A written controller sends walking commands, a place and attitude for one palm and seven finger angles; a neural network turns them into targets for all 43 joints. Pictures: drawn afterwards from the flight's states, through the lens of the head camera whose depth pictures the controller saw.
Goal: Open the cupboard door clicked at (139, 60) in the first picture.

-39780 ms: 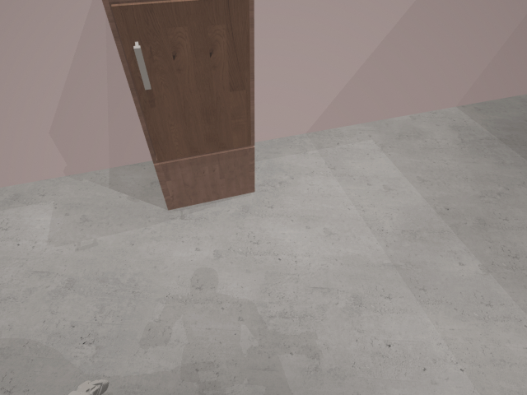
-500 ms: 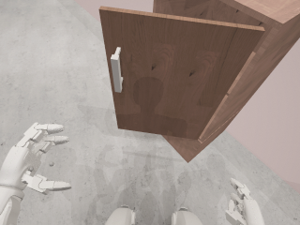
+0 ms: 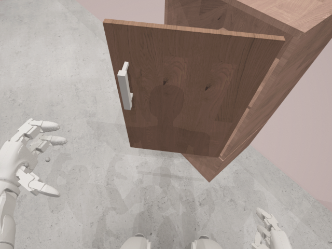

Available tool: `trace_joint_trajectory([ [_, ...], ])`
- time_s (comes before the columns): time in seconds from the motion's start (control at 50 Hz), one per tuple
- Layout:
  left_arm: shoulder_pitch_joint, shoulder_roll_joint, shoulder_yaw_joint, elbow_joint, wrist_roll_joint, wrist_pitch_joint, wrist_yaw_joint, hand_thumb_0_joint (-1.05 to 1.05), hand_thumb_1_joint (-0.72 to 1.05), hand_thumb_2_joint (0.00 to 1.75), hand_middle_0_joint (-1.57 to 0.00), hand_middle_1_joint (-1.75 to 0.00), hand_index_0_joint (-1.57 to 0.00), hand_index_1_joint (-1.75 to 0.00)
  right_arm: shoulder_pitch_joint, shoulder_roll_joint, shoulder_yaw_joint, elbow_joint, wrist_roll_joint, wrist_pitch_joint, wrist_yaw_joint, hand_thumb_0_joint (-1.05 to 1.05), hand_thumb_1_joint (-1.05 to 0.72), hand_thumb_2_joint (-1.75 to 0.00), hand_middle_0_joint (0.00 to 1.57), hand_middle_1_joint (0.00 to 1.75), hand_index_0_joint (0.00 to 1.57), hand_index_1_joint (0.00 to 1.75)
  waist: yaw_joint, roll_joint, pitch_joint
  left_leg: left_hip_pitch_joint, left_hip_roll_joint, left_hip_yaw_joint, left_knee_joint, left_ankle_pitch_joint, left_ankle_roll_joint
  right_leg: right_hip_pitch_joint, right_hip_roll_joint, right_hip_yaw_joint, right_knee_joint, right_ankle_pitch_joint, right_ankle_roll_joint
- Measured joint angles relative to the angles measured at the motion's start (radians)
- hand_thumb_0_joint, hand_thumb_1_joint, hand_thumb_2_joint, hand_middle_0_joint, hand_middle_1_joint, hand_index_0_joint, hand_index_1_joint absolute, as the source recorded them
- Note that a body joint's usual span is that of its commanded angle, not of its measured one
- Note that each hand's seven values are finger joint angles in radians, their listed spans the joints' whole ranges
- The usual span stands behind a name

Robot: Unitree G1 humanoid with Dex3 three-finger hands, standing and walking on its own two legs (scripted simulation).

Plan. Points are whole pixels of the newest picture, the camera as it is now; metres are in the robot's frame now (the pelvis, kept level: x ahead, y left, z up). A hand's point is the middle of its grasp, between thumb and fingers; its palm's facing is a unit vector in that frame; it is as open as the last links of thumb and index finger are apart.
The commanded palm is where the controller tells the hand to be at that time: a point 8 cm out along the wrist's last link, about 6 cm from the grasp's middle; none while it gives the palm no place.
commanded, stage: raise the hand with hooked fingers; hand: left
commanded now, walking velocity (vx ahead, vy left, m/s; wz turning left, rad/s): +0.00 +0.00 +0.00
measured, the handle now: (127, 86) +0.53 +0.15 +0.05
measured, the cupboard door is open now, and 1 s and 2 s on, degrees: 43 43 43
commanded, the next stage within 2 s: move the hooked fingers beside the handle in 0.46 s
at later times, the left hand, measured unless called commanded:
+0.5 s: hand (60, 160) +0.29 +0.25 +0.06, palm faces -0.04 -1.00 -0.05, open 14.0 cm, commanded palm +0.26 +0.30 +0.07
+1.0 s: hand (73, 138) +0.34 +0.24 +0.06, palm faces -0.06 -1.00 -0.02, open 14.0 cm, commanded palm +0.32 +0.29 +0.06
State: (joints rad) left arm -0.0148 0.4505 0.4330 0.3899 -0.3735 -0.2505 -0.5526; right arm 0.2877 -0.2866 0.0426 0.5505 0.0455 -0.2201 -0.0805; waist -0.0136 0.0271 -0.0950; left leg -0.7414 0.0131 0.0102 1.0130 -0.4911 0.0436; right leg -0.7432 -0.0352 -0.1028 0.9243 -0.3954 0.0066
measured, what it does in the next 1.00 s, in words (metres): stands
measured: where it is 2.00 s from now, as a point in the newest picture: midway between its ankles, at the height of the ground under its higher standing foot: outside the picture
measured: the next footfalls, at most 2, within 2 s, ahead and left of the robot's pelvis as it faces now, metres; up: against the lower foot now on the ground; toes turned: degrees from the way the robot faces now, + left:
none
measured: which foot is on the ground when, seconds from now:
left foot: down 0.00-1.00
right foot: down 0.00-1.00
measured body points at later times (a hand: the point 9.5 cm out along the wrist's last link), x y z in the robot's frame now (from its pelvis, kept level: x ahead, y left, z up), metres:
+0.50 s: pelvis +0.00 -0.02 +0.00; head +0.06 -0.01 +0.45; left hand +0.28 +0.30 +0.07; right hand +0.15 -0.27 -0.08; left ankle +0.00 +0.09 -0.68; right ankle +0.03 -0.13 -0.68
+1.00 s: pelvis +0.00 -0.02 +0.00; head +0.07 -0.01 +0.45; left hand +0.34 +0.29 +0.07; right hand +0.12 -0.28 -0.09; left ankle +0.00 +0.09 -0.68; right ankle +0.03 -0.13 -0.68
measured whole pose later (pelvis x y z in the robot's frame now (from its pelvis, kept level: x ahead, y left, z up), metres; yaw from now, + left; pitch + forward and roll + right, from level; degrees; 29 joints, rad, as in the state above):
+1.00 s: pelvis +0.00 -0.02 +0.00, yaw -1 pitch +14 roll -2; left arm -0.22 0.45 0.42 0.59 -0.33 -0.30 -0.53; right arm 0.30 -0.28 0.04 0.57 0.04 -0.16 -0.09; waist -0.05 0.02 -0.10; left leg -0.75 0.02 0.02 0.98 -0.47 0.02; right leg -0.78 -0.02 -0.09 0.93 -0.39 -0.01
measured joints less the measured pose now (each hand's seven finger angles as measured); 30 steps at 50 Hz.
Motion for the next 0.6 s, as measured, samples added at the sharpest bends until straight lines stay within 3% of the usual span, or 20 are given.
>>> trace_joint_trajectory([
  [0.6, 0.000, -0.030, -0.003, 0.041, 0.002, -0.058, -0.009, -0.01, -0.49, 0.30, -0.30, -1.20, -0.30, -1.20, -0.008, 0.002, -0.007, -0.002, -0.001, 0.020, -0.002, 0.01, -0.90, -0.90, 0.20, 0.30, 0.20, 0.30, -0.006, -0.001, 0.000, 0.022, 0.011, -0.002, -0.032, 0.017, -0.025, 0.007, 0.012, -0.001, -0.006, 0.002, -0.025],
])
